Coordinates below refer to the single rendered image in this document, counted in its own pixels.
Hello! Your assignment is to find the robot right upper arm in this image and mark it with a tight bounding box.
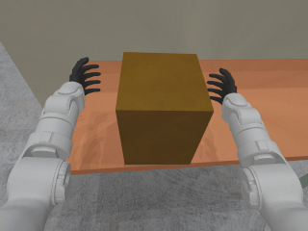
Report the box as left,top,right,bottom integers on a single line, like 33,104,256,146
241,163,308,231

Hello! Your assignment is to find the right robot hand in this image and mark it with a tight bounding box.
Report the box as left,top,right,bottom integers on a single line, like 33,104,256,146
207,68,237,105

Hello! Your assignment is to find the right robot forearm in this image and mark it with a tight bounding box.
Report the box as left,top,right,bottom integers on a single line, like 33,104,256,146
221,92,303,202

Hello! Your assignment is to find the left robot forearm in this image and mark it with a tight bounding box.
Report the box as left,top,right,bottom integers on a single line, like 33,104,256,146
6,81,86,199

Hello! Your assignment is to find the table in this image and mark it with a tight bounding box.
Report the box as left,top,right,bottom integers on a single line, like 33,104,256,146
66,59,308,189

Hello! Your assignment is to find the robot left upper arm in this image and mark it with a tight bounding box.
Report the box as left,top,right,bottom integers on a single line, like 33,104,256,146
0,157,72,231

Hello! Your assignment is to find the carton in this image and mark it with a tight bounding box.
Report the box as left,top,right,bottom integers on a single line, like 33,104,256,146
115,52,214,165

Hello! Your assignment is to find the left robot hand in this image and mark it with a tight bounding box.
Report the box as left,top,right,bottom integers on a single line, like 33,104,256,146
69,57,101,95

